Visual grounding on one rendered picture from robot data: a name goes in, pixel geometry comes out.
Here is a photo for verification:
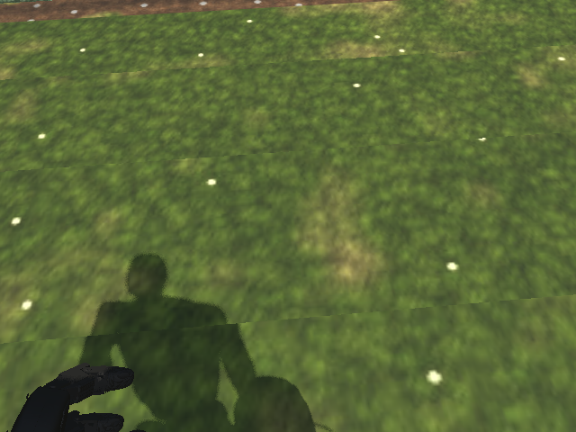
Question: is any left robot hand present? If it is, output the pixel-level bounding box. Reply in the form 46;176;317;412
6;363;146;432

